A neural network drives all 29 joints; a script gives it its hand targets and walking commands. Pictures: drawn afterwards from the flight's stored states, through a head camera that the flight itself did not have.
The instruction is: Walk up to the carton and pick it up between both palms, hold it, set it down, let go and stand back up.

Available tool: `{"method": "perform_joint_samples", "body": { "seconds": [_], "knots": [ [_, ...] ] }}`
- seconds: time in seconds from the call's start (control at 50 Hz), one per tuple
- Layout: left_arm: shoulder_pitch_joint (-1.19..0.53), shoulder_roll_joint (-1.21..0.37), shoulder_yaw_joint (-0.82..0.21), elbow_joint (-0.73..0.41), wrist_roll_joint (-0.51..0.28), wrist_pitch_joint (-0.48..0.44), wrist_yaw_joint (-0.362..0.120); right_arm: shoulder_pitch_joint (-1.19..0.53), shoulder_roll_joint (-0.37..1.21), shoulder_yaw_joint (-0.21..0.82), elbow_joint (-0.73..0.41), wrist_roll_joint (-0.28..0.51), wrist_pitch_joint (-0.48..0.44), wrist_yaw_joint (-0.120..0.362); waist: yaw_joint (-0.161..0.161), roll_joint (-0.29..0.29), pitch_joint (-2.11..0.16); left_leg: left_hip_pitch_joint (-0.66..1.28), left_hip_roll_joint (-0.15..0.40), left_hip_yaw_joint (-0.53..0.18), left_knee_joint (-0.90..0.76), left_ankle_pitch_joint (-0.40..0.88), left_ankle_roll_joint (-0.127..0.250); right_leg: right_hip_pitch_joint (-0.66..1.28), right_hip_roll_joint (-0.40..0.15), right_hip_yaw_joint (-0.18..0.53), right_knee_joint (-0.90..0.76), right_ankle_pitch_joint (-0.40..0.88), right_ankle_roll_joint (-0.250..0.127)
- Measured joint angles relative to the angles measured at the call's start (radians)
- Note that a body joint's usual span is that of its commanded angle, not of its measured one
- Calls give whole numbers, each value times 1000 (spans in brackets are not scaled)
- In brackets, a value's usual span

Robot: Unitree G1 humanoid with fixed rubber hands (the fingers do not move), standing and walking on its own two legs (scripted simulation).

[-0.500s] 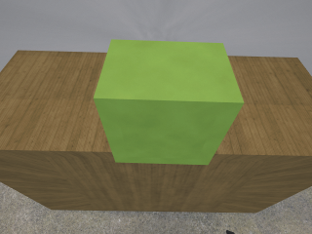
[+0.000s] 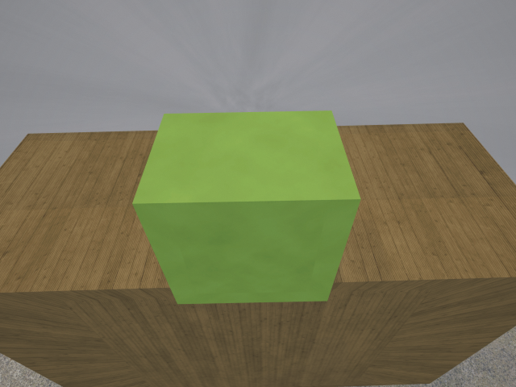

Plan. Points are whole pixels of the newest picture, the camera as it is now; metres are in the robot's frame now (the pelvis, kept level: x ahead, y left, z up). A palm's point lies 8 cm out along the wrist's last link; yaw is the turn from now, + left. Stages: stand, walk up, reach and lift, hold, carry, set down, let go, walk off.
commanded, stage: walk up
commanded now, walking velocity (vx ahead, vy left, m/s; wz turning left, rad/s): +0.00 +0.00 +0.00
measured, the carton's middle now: (250, 212) +0.37 +0.02 +0.09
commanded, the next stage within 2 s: stand in 1.96 s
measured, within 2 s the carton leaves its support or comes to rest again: neither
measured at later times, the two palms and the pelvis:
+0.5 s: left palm out of the picture -0.01 +0.20 -0.15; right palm out of the picture -0.04 -0.28 -0.14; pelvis -0.03 -0.04 -0.01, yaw +0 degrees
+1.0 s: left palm out of the picture -0.06 +0.12 -0.15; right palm out of the picture -0.07 -0.28 -0.15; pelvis -0.03 -0.08 +0.00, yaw +0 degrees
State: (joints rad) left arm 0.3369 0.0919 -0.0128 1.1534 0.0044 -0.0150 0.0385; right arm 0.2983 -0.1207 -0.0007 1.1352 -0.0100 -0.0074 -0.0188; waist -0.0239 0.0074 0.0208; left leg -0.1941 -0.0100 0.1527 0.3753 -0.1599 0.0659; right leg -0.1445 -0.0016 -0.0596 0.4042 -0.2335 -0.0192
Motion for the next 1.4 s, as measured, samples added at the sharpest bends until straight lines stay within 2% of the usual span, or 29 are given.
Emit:
{"method": "perform_joint_samples", "body": {
  "seconds": [0.16, 0.28, 0.3, 0.34, 0.36, 0.38, 0.42, 0.48, 0.52, 0.56, 0.6, 0.64, 0.74, 0.8, 0.86, 0.88, 0.92, 1.02, 1.06, 1.12, 1.16, 1.2, 1.24, 1.28, 1.32, 1.4],
  "knots": [
    [11, -12, -5, 7, 4, -7, -4, 42, 17, 7, 39, 4, -4, -8, 12, -14, 1, 4, 6, -11, 2, -8, -8, 14, 7, -6, -15, -3, -7],
    [14, -10, -1, 7, 1, -4, -3, 45, 31, 8, 31, -6, -5, -13, 5, -14, 2, -6, 7, -14, 21, -21, -10, 0, 7, -8, 12, -15, -2],
    [6, 1, 9, -1, -2, 9, -2, 35, 35, 5, 10, -15, -5, -18, -5, -19, 15, -26, 13, -17, 44, -27, -11, -37, 7, -17, 80, -47, 12],
    [-21, 33, 32, -16, 2, 43, -1, 15, 34, -3, -32, -21, -8, -35, -24, -16, 43, -64, 45, -29, 82, -30, -23, -149, 21, -32, 328, -209, 37],
    [-33, 52, 43, -24, 8, 59, -3, 8, 31, -10, -47, -19, -7, -44, -29, -13, 52, -76, 64, -34, 88, -26, -31, -204, 28, -30, 456, -252, 46],
    [-45, 70, 54, -33, 16, 72, -6, 4, 25, -18, -59, -20, -3, -51, -31, -13, 55, -86, 81, -37, 89, -19, -37, -252, 32, -19, 567, -262, 52],
    [-79, 94, 65, -60, 14, 82, -11, 0, 2, -33, -70, -11, 14, -65, -21, -8, 54, -112, 99, -44, 95, -6, -46, -305, 13, 3, 679, -230, 57],
    [-101, 99, 64, -91, 21, 59, -22, -7, -34, -42, -48, -11, 36, -61, 9, -9, 16, -137, 92, -43, 94, 6, -53, -256, -23, 41, 531, -176, 53],
    [-94, 88, 59, -97, 21, 52, -13, -17, -51, -43, -42, -14, 38, -52, 15, -6, -7, -147, 82, -40, 104, 7, -57, -170, -32, 39, 339, -170, 51],
    [-80, 71, 51, -91, 18, 40, 2, -33, -61, -46, -44, -15, 37, -40, 20, 0, -18, -159, 79, -32, 142, -7, -67, -81, -29, 27, 143, -100, 36],
    [-56, 36, 32, -74, 17, 32, 5, -35, -74, -49, -43, -12, 41, -29, 14, 42, -29, -163, 85, -62, 182, -113, -62, -57, -10, 12, 118, -80, 9],
    [-18, 18, 18, -65, 20, 24, 1, -21, -63, -44, -46, -7, 52, -20, 25, 27, -55, -160, 60, -81, 241, -196, -57, -44, -20, 26, 93, -72, -1],
    [16, -10, -9, -41, 17, -2, 1, -11, -37, -34, -33, -10, 49, 0, 11, 27, -42, -142, 46, -127, 326, -184, -58, -8, -6, 19, -11, -14, -14],
    [13, -13, -17, -32, 17, -19, 1, -1, -26, -27, -13, 4, 37, -7, 10, 35, -17, -90, 43, -134, 256, -191, -67, -13, 13, 8, -16, -9, -22],
    [6, -13, -17, -28, 14, -21, 3, 6, -18, -16, 6, 15, 23, -18, 11, 42, 5, 1, 48, -135, 82, -90, -71, -22, 36, -8, 10, -23, -24],
    [-2, -7, -14, -24, 10, -20, 2, 4, -9, -13, 16, 15, 19, -20, 11, 27, 13, 20, 44, -133, 53, -98, -75, -22, 32, -9, 21, -30, -24],
    [-8, 7, -7, -25, 2, -20, 0, 9, 6, -6, 27, 12, 12, -21, 26, -9, 18, 38, 32, -123, 39, -94, -79, -9, 20, 4, 14, -3, -23],
    [-18, 15, 2, -20, 2, -9, -4, 11, 16, 3, 37, 1, 3, -20, 31, -20, 10, 55, 31, -117, 26, -84, -75, 12, 19, 13, -6, -15, -14],
    [-26, 15, 8, -44, 21, -2, 0, 11, 4, -12, 27, 2, 16, -19, 44, -6, 12, 5, 29, -103, 110, -116, -84, -13, 12, 14, 19, -19, -8],
    [-27, 30, 26, -79, 34, 0, 20, -4, -35, -38, 8, -11, 54, -15, 73, -7, 15, -138, 5, -77, 415, -247, -99, -49, -37, 32, 48, -24, 14],
    [-15, 44, 39, -78, 27, 5, 31, -21, -61, -49, -11, -12, 59, -6, 72, -2, 12, -196, 11, -88, 521, -236, -97, -52, -62, 39, 35, -12, 33],
    [2, 59, 45, -53, 16, 14, 36, -38, -65, -48, -37, -9, 47, 4, 51, 2, 2, -183, 36, -117, 451, -209, -87, -55, -62, 40, 32, -6, 45],
    [5, 72, 45, -30, 17, 24, 31, -48, -55, -45, -54, -7, 31, 0, 30, 1, 3, -127, 53, -129, 290, -166, -86, -63, -58, 35, 62, -22, 56],
    [-2, 81, 45, -20, 21, 29, 18, -50, -41, -40, -54, -7, 15, -12, 25, -11, 13, -63, 51, -121, 145, -86, -87, -75, -62, 34, 119, -55, 72],
    [-3, 94, 45, -20, 17, 36, 10, -38, -8, -25, -47, -8, 5, -17, 37, -55, 12, -46, 28, -99, 138, -84, -68, -85, -74, 58, 156, -127, 49],
    [-9, 80, 39, -29, 7, 49, -4, -6, 25, -7, -34, -14, 10, -25, 35, -49, -9, -14, 25, -104, 59, -57, -47, -99, -46, 51, 198, -165, 23]
  ]
}}
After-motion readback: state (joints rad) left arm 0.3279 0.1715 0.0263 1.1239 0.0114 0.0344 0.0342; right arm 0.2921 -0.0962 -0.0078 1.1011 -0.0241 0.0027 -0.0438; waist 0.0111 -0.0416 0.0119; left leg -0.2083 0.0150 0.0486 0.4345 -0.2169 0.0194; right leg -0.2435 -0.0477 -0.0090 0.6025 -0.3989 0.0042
